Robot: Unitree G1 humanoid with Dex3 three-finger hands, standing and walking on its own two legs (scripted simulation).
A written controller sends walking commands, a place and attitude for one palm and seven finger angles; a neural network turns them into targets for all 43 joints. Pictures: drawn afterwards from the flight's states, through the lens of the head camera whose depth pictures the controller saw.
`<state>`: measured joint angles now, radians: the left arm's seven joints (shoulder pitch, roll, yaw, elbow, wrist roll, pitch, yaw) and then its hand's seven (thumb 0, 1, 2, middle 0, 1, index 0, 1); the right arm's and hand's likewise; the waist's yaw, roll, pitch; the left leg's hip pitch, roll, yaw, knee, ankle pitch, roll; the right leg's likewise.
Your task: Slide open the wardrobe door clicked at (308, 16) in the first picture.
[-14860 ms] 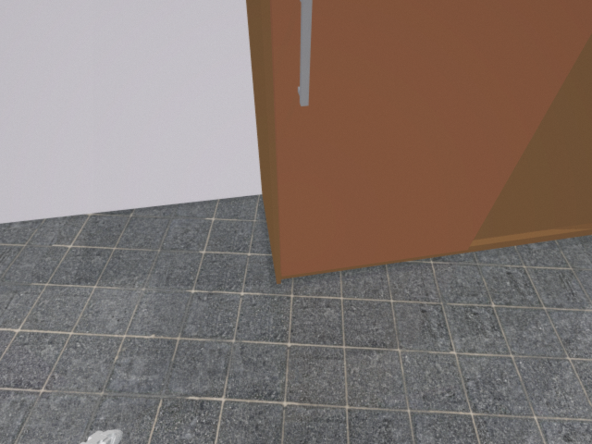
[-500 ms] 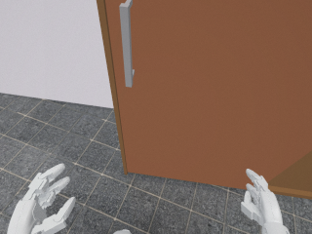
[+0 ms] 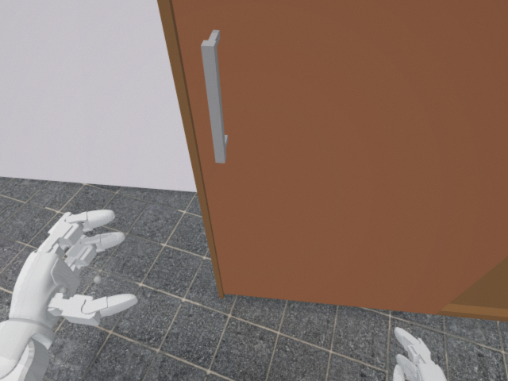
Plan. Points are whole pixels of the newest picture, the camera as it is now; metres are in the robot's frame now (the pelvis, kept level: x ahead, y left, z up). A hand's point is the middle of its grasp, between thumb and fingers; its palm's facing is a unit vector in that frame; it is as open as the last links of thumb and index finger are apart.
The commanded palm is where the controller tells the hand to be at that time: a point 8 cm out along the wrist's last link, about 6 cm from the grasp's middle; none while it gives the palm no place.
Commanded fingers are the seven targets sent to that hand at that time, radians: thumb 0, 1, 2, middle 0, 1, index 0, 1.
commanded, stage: raise the hand with hooked fingers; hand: left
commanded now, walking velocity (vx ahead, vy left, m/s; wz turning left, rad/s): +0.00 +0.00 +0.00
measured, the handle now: (218, 103) +0.51 +0.11 +0.18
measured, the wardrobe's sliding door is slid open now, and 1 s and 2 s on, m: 0.00 0.00 0.00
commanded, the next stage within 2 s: move the hooked fingers beside the handle in 1.10 s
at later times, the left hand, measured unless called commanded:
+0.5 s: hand (45, 212) +0.26 +0.27 +0.19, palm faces +0.06 -0.99 -0.11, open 13.9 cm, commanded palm +0.23 +0.32 +0.20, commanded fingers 0.00 -0.50 0.30 -0.30 -1.20 -0.30 -1.20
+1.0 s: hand (63, 193) +0.28 +0.25 +0.20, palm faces +0.09 -0.99 -0.09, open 14.0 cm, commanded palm +0.24 +0.29 +0.21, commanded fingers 0.00 -0.50 0.30 -0.30 -1.20 -0.30 -1.20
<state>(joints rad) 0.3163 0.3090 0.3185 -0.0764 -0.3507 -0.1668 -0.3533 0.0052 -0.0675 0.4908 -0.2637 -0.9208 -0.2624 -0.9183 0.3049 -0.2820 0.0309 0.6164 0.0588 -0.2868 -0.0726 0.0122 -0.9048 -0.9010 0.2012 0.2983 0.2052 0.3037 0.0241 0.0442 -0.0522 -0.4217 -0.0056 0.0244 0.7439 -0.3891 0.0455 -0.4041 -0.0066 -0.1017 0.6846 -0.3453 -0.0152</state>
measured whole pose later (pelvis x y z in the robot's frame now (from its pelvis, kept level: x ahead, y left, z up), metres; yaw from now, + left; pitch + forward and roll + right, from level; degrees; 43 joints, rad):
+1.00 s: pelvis +0.00 -0.03 +0.02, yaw +0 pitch -2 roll +0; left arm -0.12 0.48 0.48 0.13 -0.33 0.18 -0.44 -0.01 -0.50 0.30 -0.30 -1.20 -0.30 -1.20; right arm 0.22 -0.29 0.08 0.60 0.09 -0.21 -0.10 0.01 -0.91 -0.90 0.20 0.30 0.20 0.30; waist 0.05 0.06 -0.01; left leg -0.18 0.00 0.01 0.50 -0.28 0.01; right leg -0.18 0.02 -0.11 0.47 -0.26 -0.05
